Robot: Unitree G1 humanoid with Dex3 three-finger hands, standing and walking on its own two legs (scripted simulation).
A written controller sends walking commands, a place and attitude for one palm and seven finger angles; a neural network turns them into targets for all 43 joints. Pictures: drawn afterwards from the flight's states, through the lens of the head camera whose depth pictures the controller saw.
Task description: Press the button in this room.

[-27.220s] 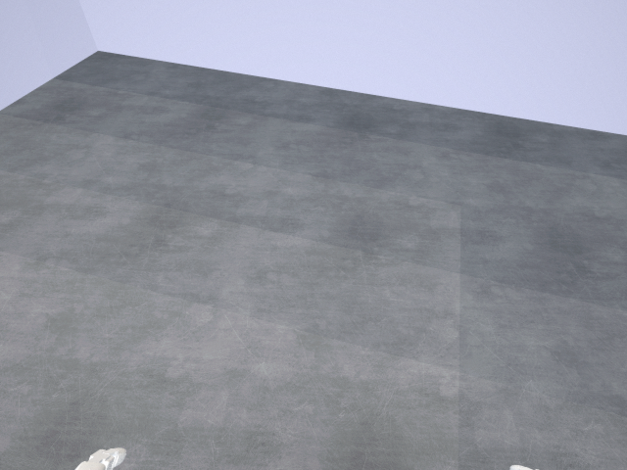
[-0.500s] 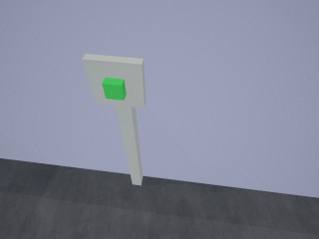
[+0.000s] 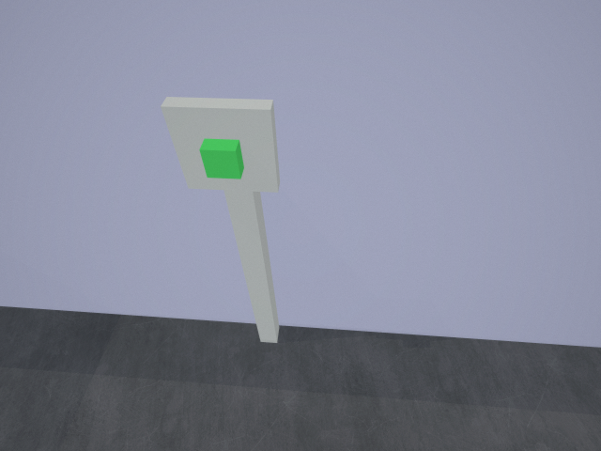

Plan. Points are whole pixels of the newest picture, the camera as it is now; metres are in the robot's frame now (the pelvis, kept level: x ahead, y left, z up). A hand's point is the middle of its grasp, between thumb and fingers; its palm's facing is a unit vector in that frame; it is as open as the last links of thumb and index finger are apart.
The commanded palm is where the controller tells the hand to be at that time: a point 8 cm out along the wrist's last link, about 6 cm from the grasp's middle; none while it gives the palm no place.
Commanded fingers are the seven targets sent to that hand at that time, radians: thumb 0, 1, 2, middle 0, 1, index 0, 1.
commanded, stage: look again from close up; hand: left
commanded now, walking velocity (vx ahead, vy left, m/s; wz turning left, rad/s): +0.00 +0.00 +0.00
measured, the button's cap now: (223, 157) +0.55 +0.17 +0.09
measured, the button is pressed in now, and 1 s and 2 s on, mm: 0 0 0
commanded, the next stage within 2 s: shuffle to correct the standing spot in 0.02 s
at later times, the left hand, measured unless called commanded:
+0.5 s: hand out of the picture +0.02 +0.13 -0.19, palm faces +0.08 -0.99 -0.14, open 7.4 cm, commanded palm none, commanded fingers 0.00 0.90 0.90 -0.20 -0.30 -0.20 -0.30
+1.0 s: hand out of the picture +0.08 +0.16 -0.18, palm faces +0.03 -0.97 -0.23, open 7.3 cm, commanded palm none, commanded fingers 0.00 0.90 0.90 -0.20 -0.30 -0.20 -0.30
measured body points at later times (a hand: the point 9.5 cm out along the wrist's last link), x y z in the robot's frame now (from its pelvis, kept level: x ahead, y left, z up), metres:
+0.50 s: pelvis +0.06 -0.02 -0.01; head +0.09 -0.02 +0.44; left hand +0.02 +0.18 -0.17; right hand +0.05 -0.24 -0.17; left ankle -0.03 +0.10 -0.74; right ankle +0.00 -0.13 -0.74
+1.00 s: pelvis +0.04 -0.02 -0.01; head +0.08 -0.03 +0.44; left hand +0.08 +0.21 -0.16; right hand +0.08 -0.26 -0.17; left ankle -0.02 +0.10 -0.73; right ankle +0.00 -0.13 -0.74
